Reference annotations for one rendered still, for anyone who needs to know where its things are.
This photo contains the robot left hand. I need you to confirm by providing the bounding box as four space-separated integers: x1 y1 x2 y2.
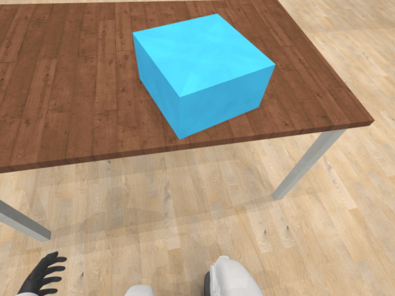
18 252 67 296

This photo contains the table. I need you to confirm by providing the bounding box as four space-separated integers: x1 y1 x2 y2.
0 0 375 242

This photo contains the robot right shin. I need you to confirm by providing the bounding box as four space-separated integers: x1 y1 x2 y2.
210 256 229 296

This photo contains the carton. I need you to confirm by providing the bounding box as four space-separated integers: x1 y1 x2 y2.
133 14 276 139

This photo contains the right robot thigh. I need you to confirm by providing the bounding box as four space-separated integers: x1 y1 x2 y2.
210 260 264 296

